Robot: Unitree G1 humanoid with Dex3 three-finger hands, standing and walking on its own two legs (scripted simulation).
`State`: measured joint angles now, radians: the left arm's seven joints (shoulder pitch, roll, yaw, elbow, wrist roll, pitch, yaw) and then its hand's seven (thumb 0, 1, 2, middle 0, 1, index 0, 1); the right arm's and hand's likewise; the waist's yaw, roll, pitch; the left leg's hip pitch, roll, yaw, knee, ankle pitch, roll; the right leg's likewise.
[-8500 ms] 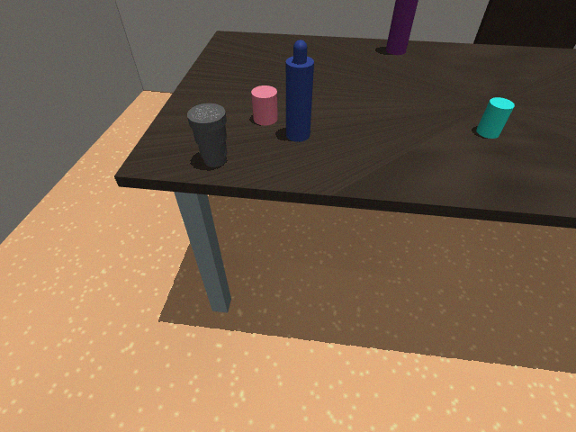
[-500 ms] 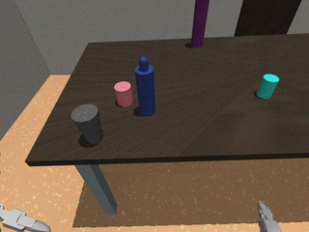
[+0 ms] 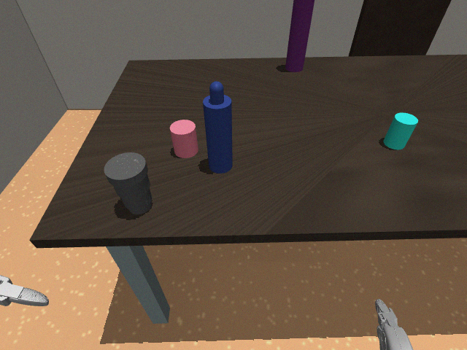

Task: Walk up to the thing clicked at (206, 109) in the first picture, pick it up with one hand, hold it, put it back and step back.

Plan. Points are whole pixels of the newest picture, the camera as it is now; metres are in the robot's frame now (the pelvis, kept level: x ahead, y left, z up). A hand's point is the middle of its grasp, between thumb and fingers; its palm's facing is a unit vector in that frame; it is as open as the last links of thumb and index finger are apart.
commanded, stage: go down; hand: left
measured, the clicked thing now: (133, 186) +0.45 +0.23 +0.03
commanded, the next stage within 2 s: none
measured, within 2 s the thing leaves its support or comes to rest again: neither
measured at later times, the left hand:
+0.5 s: hand (0, 221) +0.29 +0.36 +0.13, palm faces +0.27 -0.95 -0.12, open 17.5 cm
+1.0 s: hand out of the picture +0.33 +0.39 +0.15, palm faces +0.21 -0.98 +0.02, open 17.7 cm
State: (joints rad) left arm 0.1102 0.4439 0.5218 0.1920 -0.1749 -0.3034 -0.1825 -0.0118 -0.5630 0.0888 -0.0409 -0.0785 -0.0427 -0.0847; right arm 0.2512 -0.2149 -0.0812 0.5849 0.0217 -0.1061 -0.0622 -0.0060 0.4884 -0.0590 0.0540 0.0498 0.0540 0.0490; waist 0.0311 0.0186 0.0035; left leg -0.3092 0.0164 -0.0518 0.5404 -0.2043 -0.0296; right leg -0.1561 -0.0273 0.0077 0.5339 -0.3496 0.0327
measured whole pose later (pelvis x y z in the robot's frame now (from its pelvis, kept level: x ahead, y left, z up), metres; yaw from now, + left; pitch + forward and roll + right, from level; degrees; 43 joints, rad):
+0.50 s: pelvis +0.01 +0.02 +0.00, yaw -1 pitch +1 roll -1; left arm -0.12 0.53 0.61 0.45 -0.25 -0.12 -0.42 -0.01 -0.53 0.10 -0.03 -0.05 -0.02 -0.06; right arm 0.26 -0.22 -0.04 0.64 0.01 -0.16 -0.11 -0.01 0.49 -0.06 0.05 0.05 0.05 0.05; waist 0.03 0.01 -0.05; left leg -0.37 0.02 -0.02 0.59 -0.23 -0.01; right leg -0.21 -0.03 0.04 0.53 -0.35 0.05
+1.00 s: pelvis +0.00 +0.02 +0.00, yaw -1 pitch +5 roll -2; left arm -0.45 0.77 0.66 0.91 -0.25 -0.05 -0.60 -0.01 -0.60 0.09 -0.03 -0.05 -0.02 -0.06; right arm 0.23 -0.23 0.05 0.69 0.00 -0.23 -0.18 -0.01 0.51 -0.06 0.05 0.05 0.06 0.05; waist -0.02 0.00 -0.07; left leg -0.48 0.03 -0.04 0.60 -0.21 -0.01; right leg -0.31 -0.02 0.03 0.56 -0.33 0.05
